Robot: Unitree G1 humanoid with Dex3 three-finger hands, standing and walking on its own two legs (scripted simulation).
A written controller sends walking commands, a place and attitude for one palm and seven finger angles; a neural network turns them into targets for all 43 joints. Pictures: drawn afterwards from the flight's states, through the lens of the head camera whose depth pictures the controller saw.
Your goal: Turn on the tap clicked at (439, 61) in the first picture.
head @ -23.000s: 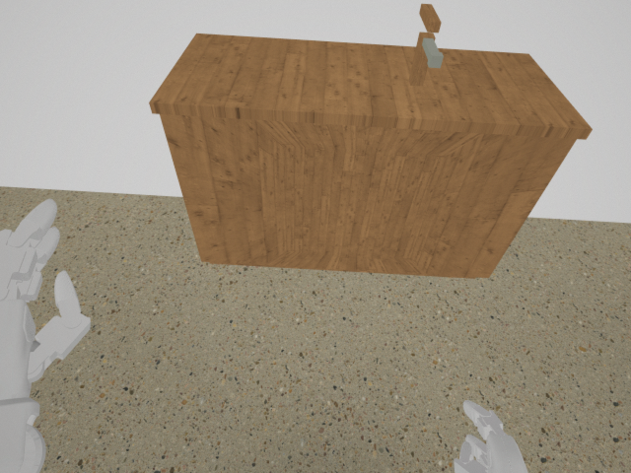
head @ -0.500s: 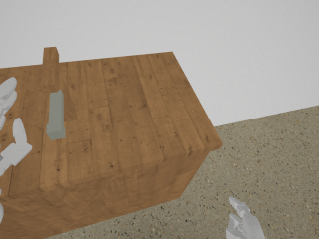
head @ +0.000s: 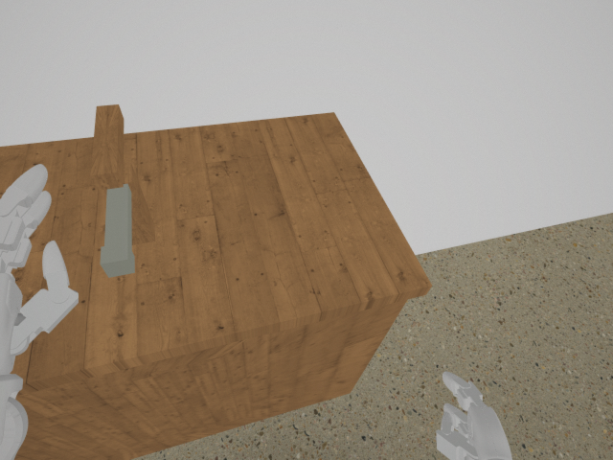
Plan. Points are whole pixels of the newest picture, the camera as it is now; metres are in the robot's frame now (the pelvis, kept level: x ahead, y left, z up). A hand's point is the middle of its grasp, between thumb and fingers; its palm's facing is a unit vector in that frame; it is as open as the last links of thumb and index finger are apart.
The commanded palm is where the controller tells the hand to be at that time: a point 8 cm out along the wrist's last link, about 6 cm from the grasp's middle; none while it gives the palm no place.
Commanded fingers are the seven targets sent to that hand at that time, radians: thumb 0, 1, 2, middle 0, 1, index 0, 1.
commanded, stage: look again from close up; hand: left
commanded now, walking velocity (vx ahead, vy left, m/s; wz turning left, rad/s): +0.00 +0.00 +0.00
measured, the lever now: (118, 260) +0.29 +0.26 +0.10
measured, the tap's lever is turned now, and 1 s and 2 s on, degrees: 0 0 0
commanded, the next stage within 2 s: shuffle to correct the standing spot in 0.30 s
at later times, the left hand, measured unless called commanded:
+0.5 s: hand (57, 315) +0.20 +0.25 +0.16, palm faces +0.37 -0.84 -0.39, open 7.4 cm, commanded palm +0.14 +0.28 +0.18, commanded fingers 0.00 0.90 0.90 -0.20 -0.30 -0.20 -0.30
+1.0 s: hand (141, 341) +0.18 +0.17 +0.17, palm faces +0.27 -0.83 -0.48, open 7.4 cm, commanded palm +0.13 +0.21 +0.18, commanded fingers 0.00 0.90 0.90 -0.20 -0.30 -0.20 -0.30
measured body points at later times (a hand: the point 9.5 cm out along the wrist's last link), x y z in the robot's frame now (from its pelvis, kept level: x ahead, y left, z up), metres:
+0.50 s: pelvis -0.02 +0.00 +0.00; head +0.01 +0.02 +0.45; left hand +0.17 +0.30 +0.18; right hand +0.16 -0.22 -0.07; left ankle +0.02 +0.05 -0.74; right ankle -0.03 -0.14 -0.74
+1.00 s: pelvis -0.04 -0.06 +0.00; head +0.02 -0.05 +0.44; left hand +0.16 +0.21 +0.20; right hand +0.15 -0.29 -0.08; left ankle +0.02 +0.05 -0.74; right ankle -0.03 -0.14 -0.74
